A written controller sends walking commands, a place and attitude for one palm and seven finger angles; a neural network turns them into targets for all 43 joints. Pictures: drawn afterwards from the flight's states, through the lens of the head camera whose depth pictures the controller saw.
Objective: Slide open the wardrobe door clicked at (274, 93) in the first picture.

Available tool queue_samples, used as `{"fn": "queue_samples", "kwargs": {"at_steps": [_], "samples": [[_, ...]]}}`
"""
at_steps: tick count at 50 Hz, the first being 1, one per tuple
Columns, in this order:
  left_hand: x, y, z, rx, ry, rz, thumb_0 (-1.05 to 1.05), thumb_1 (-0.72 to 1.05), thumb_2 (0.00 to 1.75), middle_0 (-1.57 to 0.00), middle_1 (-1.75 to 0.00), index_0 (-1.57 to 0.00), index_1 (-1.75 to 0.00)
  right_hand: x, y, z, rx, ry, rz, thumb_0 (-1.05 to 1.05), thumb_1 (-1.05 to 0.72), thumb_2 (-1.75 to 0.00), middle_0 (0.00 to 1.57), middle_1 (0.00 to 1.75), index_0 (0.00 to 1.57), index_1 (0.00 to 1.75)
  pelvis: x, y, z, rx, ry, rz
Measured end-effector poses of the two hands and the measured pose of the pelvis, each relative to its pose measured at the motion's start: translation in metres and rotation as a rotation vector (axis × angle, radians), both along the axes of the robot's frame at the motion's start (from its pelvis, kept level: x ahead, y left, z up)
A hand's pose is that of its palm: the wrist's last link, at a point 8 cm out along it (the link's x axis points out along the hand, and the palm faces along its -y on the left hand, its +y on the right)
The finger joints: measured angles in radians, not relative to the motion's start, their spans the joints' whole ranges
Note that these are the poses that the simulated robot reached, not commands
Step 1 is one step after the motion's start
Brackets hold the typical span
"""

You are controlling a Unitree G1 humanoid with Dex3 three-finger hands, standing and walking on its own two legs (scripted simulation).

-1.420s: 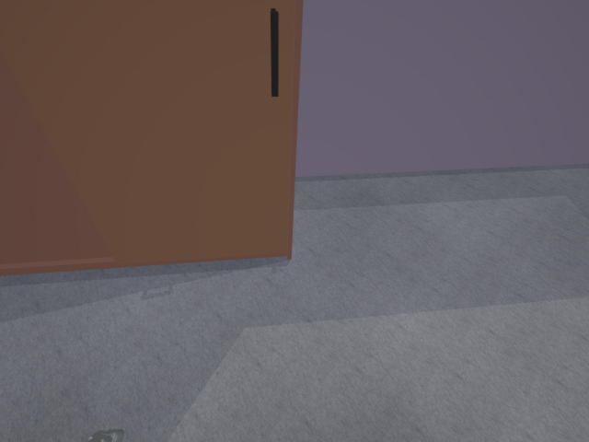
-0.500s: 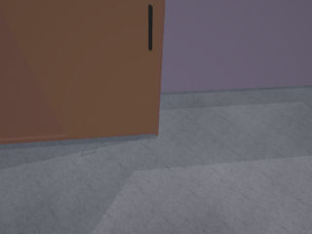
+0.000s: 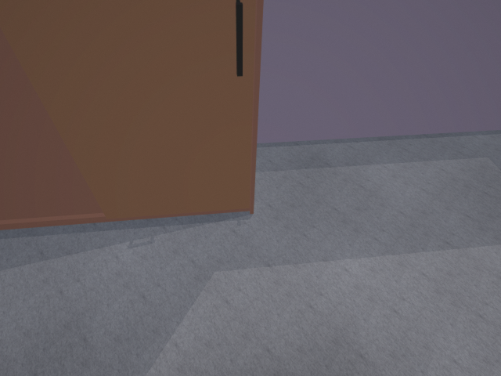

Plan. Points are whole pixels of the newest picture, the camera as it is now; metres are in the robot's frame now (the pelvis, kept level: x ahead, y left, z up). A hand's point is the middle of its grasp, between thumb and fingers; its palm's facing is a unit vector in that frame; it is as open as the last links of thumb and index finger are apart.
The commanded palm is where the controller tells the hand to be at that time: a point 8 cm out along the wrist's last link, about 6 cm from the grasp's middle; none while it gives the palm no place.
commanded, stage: look at it before walking up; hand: right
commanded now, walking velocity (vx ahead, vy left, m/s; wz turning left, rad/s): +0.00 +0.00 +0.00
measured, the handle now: (239, 39) +0.97 +0.09 +0.11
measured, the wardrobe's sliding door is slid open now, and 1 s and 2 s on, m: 0.00 0.00 0.00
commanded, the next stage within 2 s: walk to a spot facing it in 0.02 s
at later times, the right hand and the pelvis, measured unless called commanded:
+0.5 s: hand out of the picture +0.09 -0.17 -0.18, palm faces -0.15 +0.96 -0.24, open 7.4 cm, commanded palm none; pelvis +0.05 +0.03 -0.02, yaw +11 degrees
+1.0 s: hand (322, 350) +0.23 -0.13 -0.20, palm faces -0.20 +0.97 -0.17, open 7.4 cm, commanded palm none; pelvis +0.23 +0.04 -0.03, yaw +17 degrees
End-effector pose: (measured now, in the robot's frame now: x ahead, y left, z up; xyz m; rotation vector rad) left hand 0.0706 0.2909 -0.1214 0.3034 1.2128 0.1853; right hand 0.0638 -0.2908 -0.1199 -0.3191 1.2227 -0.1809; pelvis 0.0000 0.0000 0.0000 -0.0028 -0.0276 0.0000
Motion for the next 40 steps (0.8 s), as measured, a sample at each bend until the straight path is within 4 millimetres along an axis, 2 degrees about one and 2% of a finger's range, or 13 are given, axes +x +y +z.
{"fn": "queue_samples", "kwargs": {"at_steps": [9,13,20,25,27,29,31,36,40], "samples": [[0.007,0.0,0.0,0.0,-0.003,-0.002,0.0,0.9,0.9,-0.21,-0.3,-0.21,-0.3,0.006,0.001,0.001,-0.002,-0.001,-0.002,0.01,-0.9,-0.9,0.2,0.3,0.2,0.3,0.005,0.001,0.0,0.0,0.003,0.005],[0.004,-0.008,-0.006,-0.019,-0.009,0.024,0.0,0.9,0.9,-0.2,-0.3,-0.2,-0.3,0.004,0.01,-0.006,0.017,0.026,0.001,0.0,-0.9,-0.9,0.2,0.3,0.2,0.3,0.011,0.001,-0.003,-0.001,0.005,0.039],[-0.021,-0.018,-0.026,-0.088,0.017,0.142,0.0,0.9,0.9,-0.21,-0.3,-0.21,-0.3,0.005,0.04,-0.021,0.074,0.126,0.037,0.01,-0.91,-0.9,0.2,0.3,0.2,0.3,0.033,0.011,-0.012,-0.023,0.019,0.129],[-0.048,-0.007,-0.048,-0.126,0.097,0.233,0.0,0.9,0.9,-0.21,-0.3,-0.21,-0.3,0.034,0.074,-0.027,0.087,0.129,0.087,0.01,-0.91,-0.9,0.2,0.3,0.2,0.3,0.054,0.034,-0.023,-0.018,0.017,0.184],[-0.051,-0.001,-0.053,-0.133,0.147,0.246,0.0,0.9,0.9,-0.21,-0.3,-0.21,-0.3,0.045,0.086,-0.03,0.087,0.097,0.083,0.01,-0.91,-0.9,0.2,0.3,0.2,0.3,0.062,0.042,-0.026,-0.007,0.018,0.186],[-0.043,0.005,-0.049,-0.134,0.162,0.255,0.0,0.9,0.9,-0.21,-0.3,-0.2,-0.3,0.05,0.096,-0.027,0.091,0.086,0.07,0.01,-0.91,-0.9,0.2,0.3,0.2,0.3,0.071,0.048,-0.022,-0.004,0.017,0.197],[-0.026,0.011,-0.041,-0.132,0.134,0.266,0.01,0.9,0.9,-0.2,-0.3,-0.2,-0.3,0.054,0.106,-0.022,0.097,0.105,0.074,0.0,-0.91,-0.9,0.2,0.3,0.2,0.3,0.081,0.053,-0.015,-0.008,0.022,0.22],[0.035,0.023,-0.023,-0.126,-0.017,0.306,0.01,0.9,0.9,-0.2,-0.3,-0.2,-0.3,0.066,0.122,-0.014,0.112,0.193,0.129,0.0,-0.9,-0.9,0.2,0.3,0.2,0.3,0.107,0.058,-0.004,-0.019,0.042,0.284],[0.083,0.023,-0.016,-0.129,-0.1,0.318,0.0,0.9,0.9,-0.2,-0.3,-0.2,-0.3,0.089,0.125,-0.015,0.115,0.216,0.15,0.0,-0.9,-0.9,0.2,0.3,0.2,0.3,0.134,0.057,-0.003,-0.009,0.048,0.308]]}}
